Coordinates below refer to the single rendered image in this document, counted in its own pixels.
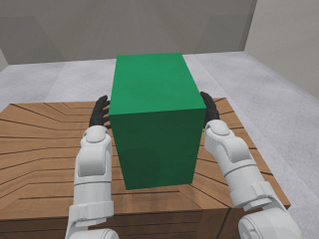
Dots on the robot right forearm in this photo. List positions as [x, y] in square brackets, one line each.
[248, 189]

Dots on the robot left upper arm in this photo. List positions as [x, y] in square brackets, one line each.
[95, 234]

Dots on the robot left forearm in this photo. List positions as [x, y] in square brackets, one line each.
[92, 203]

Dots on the robot right upper arm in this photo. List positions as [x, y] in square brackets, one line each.
[272, 223]

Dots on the robot left hand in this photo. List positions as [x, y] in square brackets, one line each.
[97, 116]

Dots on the pedestal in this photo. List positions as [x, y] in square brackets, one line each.
[39, 144]

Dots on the robot right hand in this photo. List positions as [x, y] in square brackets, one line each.
[211, 111]

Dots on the carton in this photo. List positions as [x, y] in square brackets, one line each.
[157, 115]

